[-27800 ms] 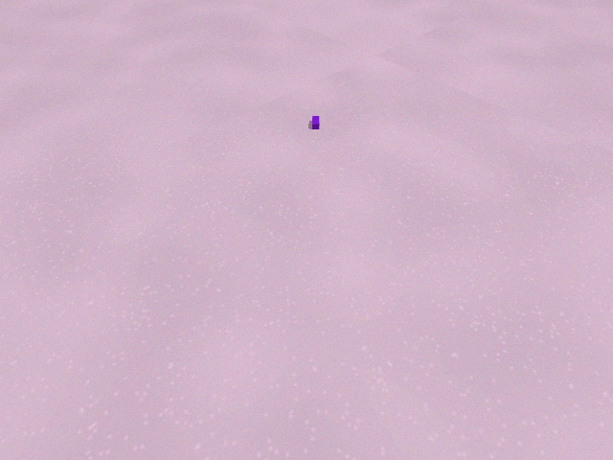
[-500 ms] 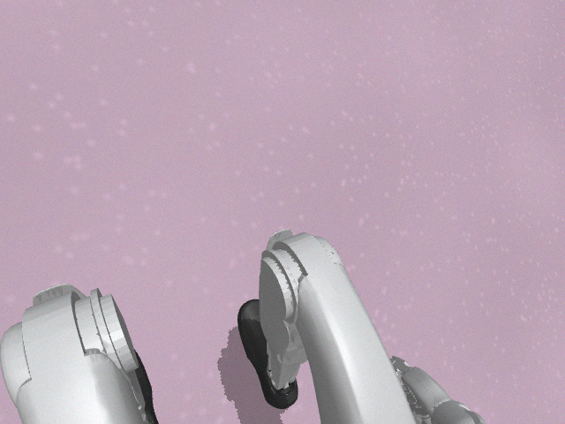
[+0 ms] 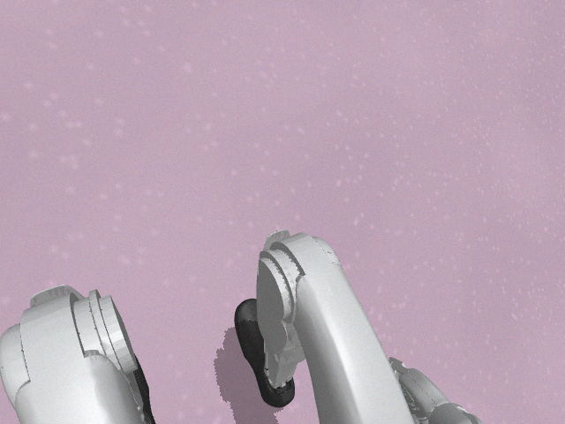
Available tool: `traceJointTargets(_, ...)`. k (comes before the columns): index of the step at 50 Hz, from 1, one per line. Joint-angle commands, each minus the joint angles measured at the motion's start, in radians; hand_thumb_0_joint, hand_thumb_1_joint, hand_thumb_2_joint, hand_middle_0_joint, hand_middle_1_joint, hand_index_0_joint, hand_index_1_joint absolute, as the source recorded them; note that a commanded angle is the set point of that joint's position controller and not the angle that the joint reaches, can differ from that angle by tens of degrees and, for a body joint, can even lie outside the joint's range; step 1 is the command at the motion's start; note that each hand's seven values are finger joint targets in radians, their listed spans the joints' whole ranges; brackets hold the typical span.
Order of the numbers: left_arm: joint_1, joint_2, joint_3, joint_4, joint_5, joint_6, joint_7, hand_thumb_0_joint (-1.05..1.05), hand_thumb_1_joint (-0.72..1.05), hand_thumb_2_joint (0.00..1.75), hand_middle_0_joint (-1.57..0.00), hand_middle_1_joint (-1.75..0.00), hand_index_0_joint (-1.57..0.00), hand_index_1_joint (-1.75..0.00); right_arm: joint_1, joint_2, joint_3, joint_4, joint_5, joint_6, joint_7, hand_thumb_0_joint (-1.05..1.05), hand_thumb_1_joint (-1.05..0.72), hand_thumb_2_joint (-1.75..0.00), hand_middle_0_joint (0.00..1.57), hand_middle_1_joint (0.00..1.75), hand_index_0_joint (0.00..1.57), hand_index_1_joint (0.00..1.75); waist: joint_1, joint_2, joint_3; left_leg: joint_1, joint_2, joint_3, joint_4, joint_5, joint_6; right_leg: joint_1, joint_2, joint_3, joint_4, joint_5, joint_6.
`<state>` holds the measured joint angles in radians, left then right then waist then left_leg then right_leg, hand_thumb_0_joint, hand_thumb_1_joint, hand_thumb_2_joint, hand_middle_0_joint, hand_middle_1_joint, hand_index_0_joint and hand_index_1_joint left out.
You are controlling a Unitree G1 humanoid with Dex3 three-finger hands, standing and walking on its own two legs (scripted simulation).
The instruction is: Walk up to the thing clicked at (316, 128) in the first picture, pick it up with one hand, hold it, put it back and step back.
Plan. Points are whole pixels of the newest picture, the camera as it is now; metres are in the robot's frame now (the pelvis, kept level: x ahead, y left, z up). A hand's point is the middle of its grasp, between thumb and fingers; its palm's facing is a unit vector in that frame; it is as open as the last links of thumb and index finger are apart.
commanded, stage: rise first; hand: left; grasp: from above
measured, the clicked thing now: out of the picture +0.49 +0.39 -0.30
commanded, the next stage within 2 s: none
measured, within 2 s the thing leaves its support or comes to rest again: neither
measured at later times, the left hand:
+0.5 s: hand out of the picture +0.44 +0.42 -0.17, palm faces -0.46 -0.11 -0.88, open 14.0 cm
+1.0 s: hand out of the picture +0.44 +0.42 -0.16, palm faces -0.46 -0.11 -0.88, open 14.0 cm
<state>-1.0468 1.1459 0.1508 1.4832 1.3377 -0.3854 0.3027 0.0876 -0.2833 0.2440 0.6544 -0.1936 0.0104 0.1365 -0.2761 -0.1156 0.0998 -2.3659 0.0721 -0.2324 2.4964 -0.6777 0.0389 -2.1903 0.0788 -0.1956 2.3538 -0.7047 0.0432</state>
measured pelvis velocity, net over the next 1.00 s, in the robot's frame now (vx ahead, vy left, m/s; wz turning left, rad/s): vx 0.00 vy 0.00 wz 0.01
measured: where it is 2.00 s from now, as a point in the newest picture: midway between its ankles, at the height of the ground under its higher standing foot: (207, 396)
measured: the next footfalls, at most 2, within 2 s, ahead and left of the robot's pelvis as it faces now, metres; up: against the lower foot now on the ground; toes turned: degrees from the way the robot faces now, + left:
none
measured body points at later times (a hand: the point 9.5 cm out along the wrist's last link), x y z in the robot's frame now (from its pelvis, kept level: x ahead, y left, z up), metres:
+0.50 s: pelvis +0.00 +0.00 +0.00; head +0.25 +0.13 +0.35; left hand +0.46 +0.42 -0.12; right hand +0.08 -0.26 -0.07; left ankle +0.07 +0.12 -0.28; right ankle +0.11 -0.11 -0.28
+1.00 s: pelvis +0.00 +0.00 +0.00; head +0.25 +0.14 +0.35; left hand +0.46 +0.42 -0.11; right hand +0.08 -0.26 -0.07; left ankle +0.07 +0.12 -0.28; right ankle +0.11 -0.11 -0.28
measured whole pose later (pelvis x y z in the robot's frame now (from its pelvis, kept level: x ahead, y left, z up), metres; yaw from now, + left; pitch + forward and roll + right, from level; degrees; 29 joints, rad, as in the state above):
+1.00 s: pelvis +0.00 +0.00 +0.00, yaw +0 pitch +29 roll -14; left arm -1.07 1.15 0.12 1.46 1.32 -0.39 0.24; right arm 0.09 -0.29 0.26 0.62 -0.18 0.05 0.12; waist -0.29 -0.11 0.10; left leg -2.36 0.07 -0.23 2.48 -0.66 0.04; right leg -2.19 0.08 -0.19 2.34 -0.69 0.04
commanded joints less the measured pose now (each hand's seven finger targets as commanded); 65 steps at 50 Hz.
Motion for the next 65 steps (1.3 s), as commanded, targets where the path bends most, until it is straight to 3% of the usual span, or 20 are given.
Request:
traceJointTargets(1,-0.268,0.3,0.036,-0.159,-0.028,0.012,0.019,0.0,-0.5,0.96,-0.13,-0.95,-0.13,-0.96,0.189,-0.312,-0.097,0.004,0.005,0.008,-0.016,0.0,-0.91,-0.9,0.2,0.3,0.2,0.3,-0.011,0.553,-0.673,0.645,0.013,0.046,-0.26,0.248,-0.022,0.215,0.024,-0.046,-0.201,0.268,-0.066)
traceJointTargets(5,-0.259,0.29,0.027,-0.16,-0.039,0.011,0.002,0.0,-0.51,0.97,-0.13,-0.96,-0.12,-0.96,0.176,-0.319,-0.096,-0.006,0.008,0.018,-0.018,0.0,-0.91,-0.9,0.2,0.3,0.2,0.3,-0.006,0.565,-0.669,0.655,0.014,0.037,-0.274,0.243,-0.024,0.201,0.021,-0.05,-0.199,0.26,-0.066)
traceJointTargets(10,-0.264,0.268,0.011,-0.144,-0.04,0.004,-0.005,0.0,-0.53,0.98,-0.12,-0.95,-0.11,-0.97,0.191,-0.311,-0.092,-0.009,0.008,0.022,-0.017,0.0,-0.91,-0.9,0.2,0.3,0.2,0.3,-0.026,0.53,-0.642,0.627,0.011,0.042,-0.271,0.225,-0.02,0.207,0.023,-0.048,-0.208,0.251,-0.066)
traceJointTargets(18,-0.281,0.319,0.039,-0.157,-0.039,-0.006,0.006,0.0,-0.52,0.97,-0.13,-0.95,-0.12,-0.96,0.181,-0.311,-0.08,-0.022,0.009,0.022,-0.024,0.0,-0.91,-0.9,0.2,0.3,0.2,0.3,-0.015,0.524,-0.657,0.602,0.009,0.063,-0.261,0.198,-0.016,0.237,0.025,-0.037,-0.224,0.238,-0.066)
traceJointTargets(21,-0.283,0.296,0.015,-0.139,-0.037,0.002,-0.005,0.0,-0.53,0.99,-0.13,-0.94,-0.12,-0.96,0.187,-0.306,-0.08,-0.024,0.008,0.019,-0.024,0.0,-0.91,-0.9,0.2,0.3,0.2,0.3,-0.03,0.505,-0.64,0.586,0.01,0.063,-0.26,0.181,-0.013,0.227,0.028,-0.036,-0.231,0.227,-0.066)
traceJointTargets(24,-0.304,0.348,0.044,-0.194,-0.044,0.0,-0.005,0.0,-0.52,0.98,-0.14,-0.93,-0.13,-0.95,0.177,-0.316,-0.079,-0.031,0.01,0.024,-0.03,0.0,-0.91,-0.9,0.2,0.3,0.2,0.3,-0.008,0.529,-0.694,0.608,0.009,0.071,-0.259,0.198,-0.014,0.256,0.026,-0.035,-0.235,0.238,-0.064)
traceJointTargets(25,-0.277,0.331,0.03,-0.142,-0.041,0.006,-0.01,0.0,-0.53,0.98,-0.14,-0.93,-0.12,-0.95,0.183,-0.315,-0.077,-0.029,0.011,0.024,-0.03,0.0,-0.91,-0.9,0.2,0.3,0.2,0.3,-0.015,0.53,-0.663,0.6,0.008,0.066,-0.255,0.201,-0.014,0.235,0.025,-0.034,-0.226,0.24,-0.066)
traceJointTargets(33,-0.268,0.305,0.016,-0.156,-0.05,0.004,-0.031,0.0,-0.53,0.99,-0.14,-0.93,-0.12,-0.94,0.188,-0.315,-0.08,-0.026,0.013,0.03,-0.032,0.0,-0.91,-0.9,0.2,0.3,0.2,0.3,-0.024,0.526,-0.644,0.615,0.01,0.052,-0.265,0.214,-0.017,0.217,0.023,-0.041,-0.222,0.243,-0.066)
traceJointTargets(37,-0.288,0.336,0.035,-0.203,-0.053,-0.004,-0.029,0.0,-0.51,0.98,-0.15,-0.91,-0.13,-0.93,0.179,-0.318,-0.078,-0.034,0.016,0.036,-0.033,0.0,-0.91,-0.9,0.2,0.3,0.2,0.3,-0.007,0.562,-0.689,0.65,0.012,0.046,-0.272,0.239,-0.022,0.219,0.021,-0.04,-0.213,0.257,-0.068)
traceJointTargets(41,-0.278,0.31,0.028,-0.188,-0.049,-0.005,-0.028,0.0,-0.52,0.98,-0.15,-0.89,-0.13,-0.92,0.185,-0.312,-0.08,-0.029,0.013,0.038,-0.03,0.0,-0.9,-0.9,0.2,0.3,0.2,0.3,-0.018,0.549,-0.666,0.625,0.01,0.057,-0.262,0.221,-0.018,0.217,0.024,-0.041,-0.221,0.247,-0.067)
traceJointTargets(43,-0.284,0.327,0.038,-0.197,-0.041,-0.004,-0.024,0.0,-0.53,0.99,-0.15,-0.89,-0.12,-0.92,0.191,-0.313,-0.081,-0.027,0.013,0.039,-0.03,0.0,-0.91,-0.9,0.2,0.3,0.2,0.3,-0.015,0.557,-0.673,0.64,0.008,0.058,-0.267,0.23,-0.018,0.226,0.022,-0.039,-0.22,0.254,-0.067)
traceJointTargets(47,-0.289,0.283,0.009,-0.163,-0.045,-0.002,-0.024,0.0,-0.54,1.0,-0.14,-0.91,-0.11,-0.93,0.197,-0.309,-0.081,-0.028,0.014,0.039,-0.029,0.0,-0.91,-0.9,0.2,0.3,0.2,0.3,-0.034,0.528,-0.642,0.616,0.008,0.053,-0.274,0.206,-0.018,0.21,0.023,-0.043,-0.225,0.239,-0.067)
traceJointTargets(56,-0.31,0.316,0.013,-0.169,-0.036,0.004,-0.023,0.0,-0.53,0.99,-0.14,-0.91,-0.12,-0.93,0.189,-0.318,-0.076,-0.04,0.015,0.04,-0.033,0.0,-0.91,-0.9,0.2,0.3,0.2,0.3,-0.027,0.571,-0.662,0.641,0.007,0.047,-0.28,0.231,-0.024,0.208,0.019,-0.043,-0.21,0.255,-0.07)
traceJointTargets(60,-0.274,0.306,0.013,-0.133,-0.044,0.013,-0.028,0.0,-0.53,0.99,-0.16,-0.89,-0.13,-0.91,0.196,-0.314,-0.074,-0.044,0.015,0.04,-0.033,0.0,-0.9,-0.9,0.2,0.3,0.2,0.3,-0.033,0.527,-0.655,0.608,0.004,0.061,-0.269,0.226,-0.015,0.232,0.021,-0.038,-0.226,0.257,-0.065)
traceJointTargets(65,-0.309,0.337,0.019,-0.179,-0.044,0.003,-0.036,0.0,-0.53,0.99,-0.16,-0.89,-0.13,-0.91,0.196,-0.311,-0.07,-0.044,0.013,0.042,-0.037,0.0,-0.9,-0.9,0.2,0.3,0.2,0.3,-0.023,0.534,-0.668,0.596,0.003,0.076,-0.258,0.205,-0.011,0.252,0.025,-0.028,-0.238,0.244,-0.064)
